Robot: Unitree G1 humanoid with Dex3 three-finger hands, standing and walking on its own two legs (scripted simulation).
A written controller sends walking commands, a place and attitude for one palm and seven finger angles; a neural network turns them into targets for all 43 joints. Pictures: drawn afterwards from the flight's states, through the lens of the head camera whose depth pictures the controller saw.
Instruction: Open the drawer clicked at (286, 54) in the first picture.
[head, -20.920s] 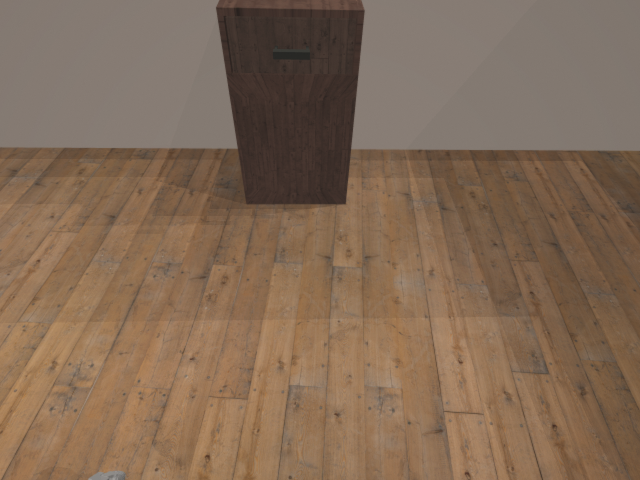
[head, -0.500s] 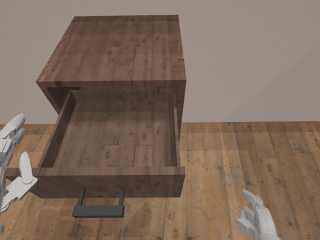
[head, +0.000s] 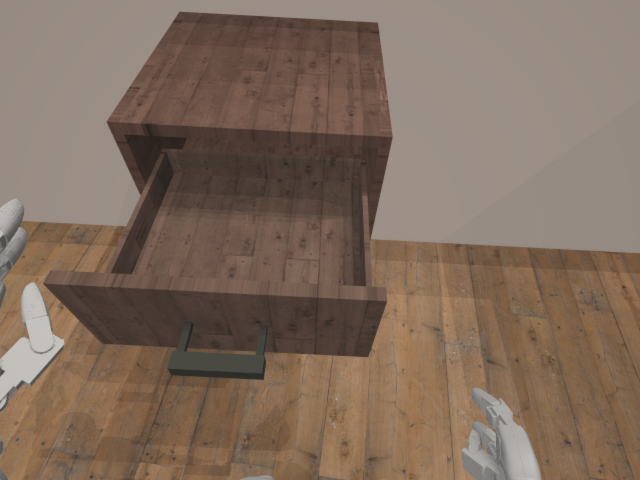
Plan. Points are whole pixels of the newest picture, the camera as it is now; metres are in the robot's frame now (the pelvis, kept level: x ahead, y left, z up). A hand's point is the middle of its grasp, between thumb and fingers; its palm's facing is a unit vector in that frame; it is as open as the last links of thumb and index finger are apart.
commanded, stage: step back with the hand held close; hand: left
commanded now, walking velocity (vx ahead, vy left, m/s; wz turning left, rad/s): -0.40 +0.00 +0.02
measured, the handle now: (221, 348) +0.28 +0.16 -0.04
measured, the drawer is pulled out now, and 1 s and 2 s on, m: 0.30 0.30 0.30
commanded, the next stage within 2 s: stop stepping back and stand still in 0.60 s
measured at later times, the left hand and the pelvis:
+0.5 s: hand (103, 427) +0.14 +0.17 +0.17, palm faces +0.22 -0.83 -0.52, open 7.4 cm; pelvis -0.07 -0.04 +0.02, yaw -2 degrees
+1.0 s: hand out of the picture -0.01 +0.18 +0.18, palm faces +0.40 -0.81 -0.43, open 7.4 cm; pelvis -0.19 -0.06 +0.01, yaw +1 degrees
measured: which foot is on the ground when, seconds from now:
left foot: down 0.00-0.38, up 0.40-0.64, down 0.66-0.86, up 0.88-1.00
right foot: down 0.00-0.08, up 0.10-0.28, down 0.30-1.00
